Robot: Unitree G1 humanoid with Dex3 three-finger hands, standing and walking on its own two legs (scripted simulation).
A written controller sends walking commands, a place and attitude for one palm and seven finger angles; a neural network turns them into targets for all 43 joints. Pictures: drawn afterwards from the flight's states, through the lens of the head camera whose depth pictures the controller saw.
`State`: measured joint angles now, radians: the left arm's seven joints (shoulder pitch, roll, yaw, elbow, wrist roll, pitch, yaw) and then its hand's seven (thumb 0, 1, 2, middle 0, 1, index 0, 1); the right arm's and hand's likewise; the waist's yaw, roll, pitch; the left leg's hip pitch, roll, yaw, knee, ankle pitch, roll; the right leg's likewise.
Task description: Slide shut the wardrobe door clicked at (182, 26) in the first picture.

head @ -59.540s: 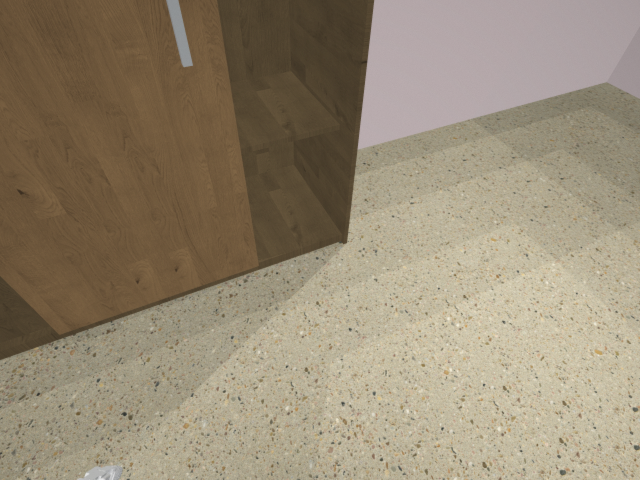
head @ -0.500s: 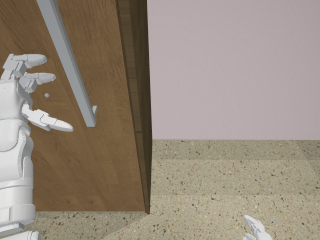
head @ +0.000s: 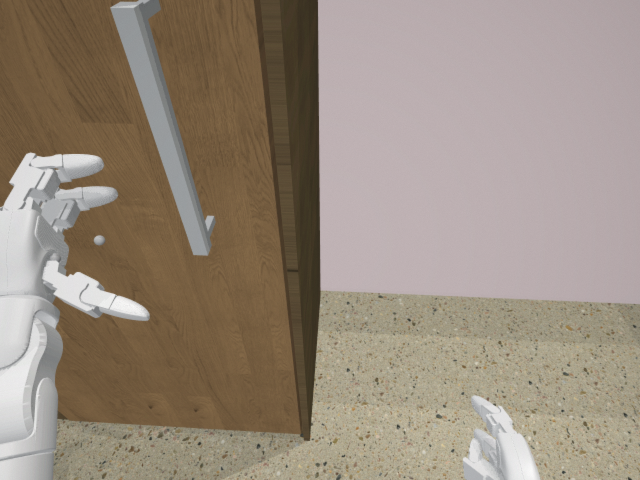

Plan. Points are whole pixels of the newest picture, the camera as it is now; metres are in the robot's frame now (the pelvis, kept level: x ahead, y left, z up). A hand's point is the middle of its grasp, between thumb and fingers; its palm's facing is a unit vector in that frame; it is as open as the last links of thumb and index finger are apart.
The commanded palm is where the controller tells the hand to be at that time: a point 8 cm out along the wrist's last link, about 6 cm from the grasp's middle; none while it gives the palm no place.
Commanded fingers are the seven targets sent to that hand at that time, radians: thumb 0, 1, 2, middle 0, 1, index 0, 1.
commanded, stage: slip the hand off the handle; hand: left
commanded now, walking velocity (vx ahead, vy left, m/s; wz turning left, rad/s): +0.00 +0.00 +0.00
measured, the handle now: (180, 146) +0.39 +0.22 +0.25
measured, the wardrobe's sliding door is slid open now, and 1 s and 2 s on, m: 0.00 0.00 0.00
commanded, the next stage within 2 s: draw the hand back to the body in 0.10 s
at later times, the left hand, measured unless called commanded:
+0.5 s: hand (82, 283) +0.22 +0.26 +0.20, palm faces +0.13 -0.99 -0.07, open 14.7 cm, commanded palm +0.17 +0.30 +0.21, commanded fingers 0.00 -0.55 0.20 -0.25 -1.15 -0.25 -1.15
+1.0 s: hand (57, 317) +0.19 +0.28 +0.18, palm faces +0.48 -0.83 -0.29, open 13.0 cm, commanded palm +0.14 +0.31 +0.19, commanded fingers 0.00 0.17 0.55 -0.22 -0.73 -0.22 -0.73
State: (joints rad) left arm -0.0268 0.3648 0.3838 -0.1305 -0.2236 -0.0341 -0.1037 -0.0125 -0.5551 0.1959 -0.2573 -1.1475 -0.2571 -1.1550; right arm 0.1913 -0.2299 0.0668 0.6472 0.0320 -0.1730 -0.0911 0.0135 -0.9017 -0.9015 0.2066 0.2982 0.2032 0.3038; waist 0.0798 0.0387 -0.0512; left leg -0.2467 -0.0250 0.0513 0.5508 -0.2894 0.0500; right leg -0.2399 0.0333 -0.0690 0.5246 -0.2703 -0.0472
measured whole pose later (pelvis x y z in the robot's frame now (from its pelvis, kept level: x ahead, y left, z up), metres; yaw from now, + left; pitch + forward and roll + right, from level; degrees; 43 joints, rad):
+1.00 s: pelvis -0.01 +0.01 +0.01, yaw +1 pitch -6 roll -1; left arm 0.31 0.35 0.34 -0.34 -0.11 -0.04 0.09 -0.01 -0.17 0.38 -0.24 -0.92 -0.24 -0.93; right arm 0.22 -0.23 0.05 0.69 0.00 -0.18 -0.06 0.01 -0.90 -0.90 0.21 0.30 0.20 0.30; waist 0.08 0.05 0.02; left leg -0.13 -0.03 0.04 0.47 -0.24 0.06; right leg -0.11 0.03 -0.08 0.41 -0.21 -0.04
